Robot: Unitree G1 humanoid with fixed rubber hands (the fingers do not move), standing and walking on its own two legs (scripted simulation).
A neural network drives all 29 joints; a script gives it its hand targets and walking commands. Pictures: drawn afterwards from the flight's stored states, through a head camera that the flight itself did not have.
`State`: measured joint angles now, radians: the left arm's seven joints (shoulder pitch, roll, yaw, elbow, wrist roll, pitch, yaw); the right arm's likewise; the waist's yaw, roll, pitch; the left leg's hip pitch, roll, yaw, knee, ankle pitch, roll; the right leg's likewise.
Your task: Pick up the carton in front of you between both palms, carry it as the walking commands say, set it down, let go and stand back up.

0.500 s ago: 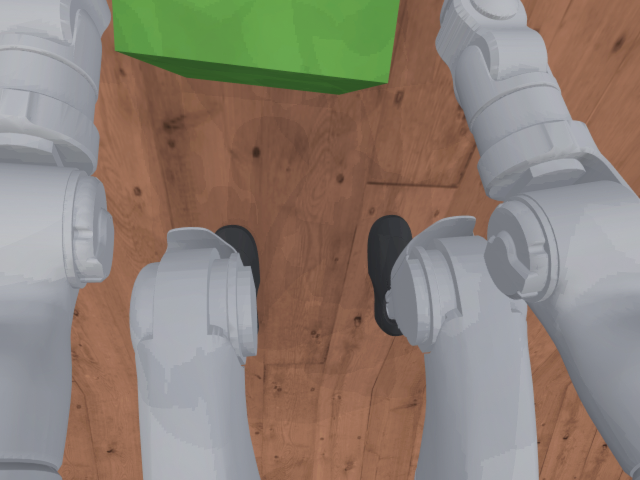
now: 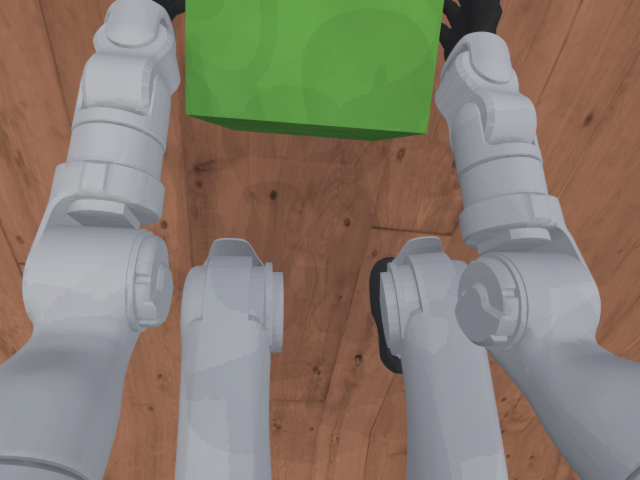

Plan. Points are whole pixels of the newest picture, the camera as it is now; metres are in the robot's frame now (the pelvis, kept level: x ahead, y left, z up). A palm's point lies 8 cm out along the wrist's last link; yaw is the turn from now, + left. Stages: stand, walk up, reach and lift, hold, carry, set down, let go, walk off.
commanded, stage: reach and lift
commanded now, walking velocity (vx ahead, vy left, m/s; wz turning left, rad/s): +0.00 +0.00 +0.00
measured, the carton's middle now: (312, 39) +0.54 +0.04 -0.20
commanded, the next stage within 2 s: none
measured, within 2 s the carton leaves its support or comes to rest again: neither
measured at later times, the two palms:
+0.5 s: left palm out of the picture +0.48 +0.19 +0.06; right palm out of the picture +0.49 -0.11 +0.06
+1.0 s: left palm out of the picture +0.43 +0.18 +0.21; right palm out of the picture +0.45 -0.12 +0.22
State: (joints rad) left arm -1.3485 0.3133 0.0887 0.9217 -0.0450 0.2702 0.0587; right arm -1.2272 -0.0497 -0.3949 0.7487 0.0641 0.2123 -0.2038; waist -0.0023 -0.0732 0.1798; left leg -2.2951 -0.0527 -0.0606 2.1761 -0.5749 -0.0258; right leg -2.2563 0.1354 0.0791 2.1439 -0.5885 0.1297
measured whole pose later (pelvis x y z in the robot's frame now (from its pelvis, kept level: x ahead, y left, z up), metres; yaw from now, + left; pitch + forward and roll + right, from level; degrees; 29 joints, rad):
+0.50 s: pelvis -0.01 -0.01 +0.12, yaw +3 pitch +43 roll -2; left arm -1.11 0.10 0.40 0.79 0.25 0.38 -0.02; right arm -1.02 0.09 -0.56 0.62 -0.21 0.34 -0.11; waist 0.00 -0.04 -0.15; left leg -2.02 -0.09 -0.10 1.74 -0.47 -0.06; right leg -1.99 0.13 0.10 1.73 -0.50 0.09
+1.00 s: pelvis +0.04 -0.01 +0.25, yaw +4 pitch +32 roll -1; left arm -0.69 -0.03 0.35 0.67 0.21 0.36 0.01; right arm -0.65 0.14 -0.44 0.60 -0.18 0.31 -0.08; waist -0.01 -0.03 -0.24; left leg -1.40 -0.09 -0.12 1.30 -0.45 -0.04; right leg -1.38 0.11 0.12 1.30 -0.48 0.05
